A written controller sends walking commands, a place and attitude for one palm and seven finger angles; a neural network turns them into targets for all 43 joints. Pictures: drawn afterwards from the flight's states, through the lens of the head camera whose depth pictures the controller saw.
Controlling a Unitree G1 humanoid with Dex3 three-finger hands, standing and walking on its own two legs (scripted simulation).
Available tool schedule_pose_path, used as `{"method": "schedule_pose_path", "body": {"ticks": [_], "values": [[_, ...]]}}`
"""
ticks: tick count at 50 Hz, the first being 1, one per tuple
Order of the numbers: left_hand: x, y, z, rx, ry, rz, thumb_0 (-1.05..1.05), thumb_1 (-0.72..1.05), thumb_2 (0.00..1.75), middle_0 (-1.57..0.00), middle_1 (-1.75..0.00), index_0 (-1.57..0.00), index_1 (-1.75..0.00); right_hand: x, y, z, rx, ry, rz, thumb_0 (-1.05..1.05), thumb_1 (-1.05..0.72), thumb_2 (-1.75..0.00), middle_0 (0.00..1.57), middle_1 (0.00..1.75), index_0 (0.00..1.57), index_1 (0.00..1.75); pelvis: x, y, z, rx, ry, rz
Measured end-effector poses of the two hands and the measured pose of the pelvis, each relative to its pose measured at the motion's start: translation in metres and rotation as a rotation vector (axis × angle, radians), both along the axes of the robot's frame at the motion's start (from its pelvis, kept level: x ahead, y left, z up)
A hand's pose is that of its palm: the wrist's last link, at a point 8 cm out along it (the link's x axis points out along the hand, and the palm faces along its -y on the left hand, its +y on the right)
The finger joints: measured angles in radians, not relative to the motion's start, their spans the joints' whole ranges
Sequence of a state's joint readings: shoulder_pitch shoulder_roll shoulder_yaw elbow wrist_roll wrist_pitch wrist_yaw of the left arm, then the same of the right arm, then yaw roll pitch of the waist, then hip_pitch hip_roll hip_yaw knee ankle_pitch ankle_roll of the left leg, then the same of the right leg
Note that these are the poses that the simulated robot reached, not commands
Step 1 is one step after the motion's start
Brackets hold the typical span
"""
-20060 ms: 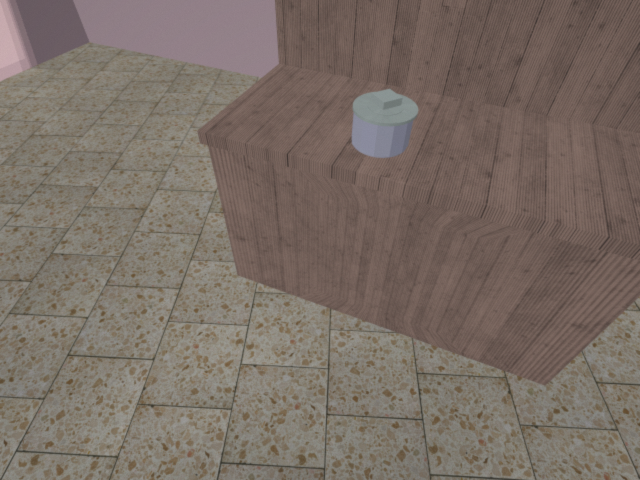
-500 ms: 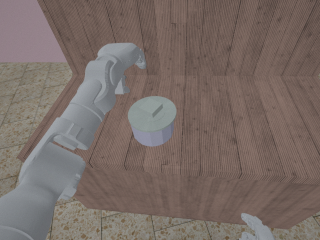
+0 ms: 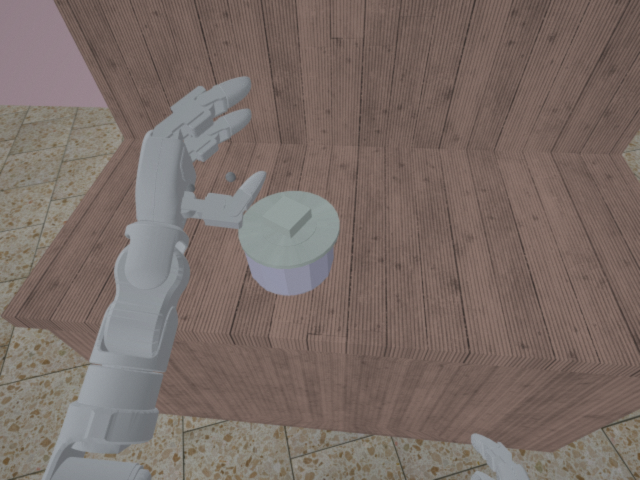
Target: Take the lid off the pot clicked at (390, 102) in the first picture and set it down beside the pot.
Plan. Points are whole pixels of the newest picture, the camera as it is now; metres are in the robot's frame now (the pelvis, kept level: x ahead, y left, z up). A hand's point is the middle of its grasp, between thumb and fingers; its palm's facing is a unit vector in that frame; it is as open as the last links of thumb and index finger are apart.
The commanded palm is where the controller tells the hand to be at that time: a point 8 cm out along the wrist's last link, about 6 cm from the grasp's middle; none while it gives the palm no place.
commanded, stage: draw the hand back to the body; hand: left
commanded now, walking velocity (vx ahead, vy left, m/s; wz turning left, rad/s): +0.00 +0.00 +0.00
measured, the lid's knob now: (287, 216) +0.49 +0.07 +0.03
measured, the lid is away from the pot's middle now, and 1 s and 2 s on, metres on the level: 0.01 0.01 0.01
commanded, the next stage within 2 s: come to a stop and stand still in 1.34 s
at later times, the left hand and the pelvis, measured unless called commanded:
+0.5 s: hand (149, 265) +0.27 +0.16 +0.20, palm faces +0.19 -0.95 -0.24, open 8.0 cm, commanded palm +0.23 +0.21 +0.20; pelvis -0.01 +0.00 +0.00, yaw +2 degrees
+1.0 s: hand (49, 372) +0.18 +0.22 +0.17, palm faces +0.35 -0.87 -0.33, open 7.4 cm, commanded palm +0.13 +0.27 +0.18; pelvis -0.02 +0.01 +0.00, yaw +2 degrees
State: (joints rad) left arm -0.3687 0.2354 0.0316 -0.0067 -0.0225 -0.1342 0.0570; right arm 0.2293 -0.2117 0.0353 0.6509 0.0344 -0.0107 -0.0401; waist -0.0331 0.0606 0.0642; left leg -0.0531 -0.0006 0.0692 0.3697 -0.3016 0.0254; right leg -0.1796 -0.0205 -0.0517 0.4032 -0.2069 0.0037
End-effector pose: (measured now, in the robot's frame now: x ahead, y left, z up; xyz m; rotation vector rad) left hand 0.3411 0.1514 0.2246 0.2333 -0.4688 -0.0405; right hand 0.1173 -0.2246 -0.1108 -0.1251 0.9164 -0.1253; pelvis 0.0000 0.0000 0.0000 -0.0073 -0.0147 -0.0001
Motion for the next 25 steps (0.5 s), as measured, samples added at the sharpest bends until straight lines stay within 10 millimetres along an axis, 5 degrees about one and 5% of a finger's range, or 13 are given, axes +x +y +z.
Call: {"method": "schedule_pose_path", "body": {"ticks": [8,16,25], "values": [[-0.033,0.018,-0.005,-0.005,-0.012,0.056,0.0,0.21,1.07,-0.56,-0.24,-0.56,-0.23,0.034,-0.012,0.011,-0.033,-0.054,0.031,0.01,-0.91,-0.9,0.2,0.3,0.2,0.3,0.007,-0.005,0.0,-0.006,-0.003,0.014],[-0.066,0.037,-0.011,0.003,0.013,0.12,0.01,0.42,1.01,-0.45,-0.26,-0.45,-0.25,0.078,0.002,0.032,-0.021,-0.19,0.093,0.01,-0.91,-0.9,0.19,0.3,0.2,0.3,0.004,-0.006,0.0,-0.006,-0.019,0.023],[-0.103,0.056,-0.018,0.002,0.041,0.188,0.01,0.66,0.96,-0.32,-0.28,-0.32,-0.27,0.067,0.015,0.031,-0.005,-0.184,0.124,0.01,-0.91,-0.9,0.2,0.3,0.19,0.29,-0.006,-0.004,-0.001,-0.004,-0.042,0.032]]}}
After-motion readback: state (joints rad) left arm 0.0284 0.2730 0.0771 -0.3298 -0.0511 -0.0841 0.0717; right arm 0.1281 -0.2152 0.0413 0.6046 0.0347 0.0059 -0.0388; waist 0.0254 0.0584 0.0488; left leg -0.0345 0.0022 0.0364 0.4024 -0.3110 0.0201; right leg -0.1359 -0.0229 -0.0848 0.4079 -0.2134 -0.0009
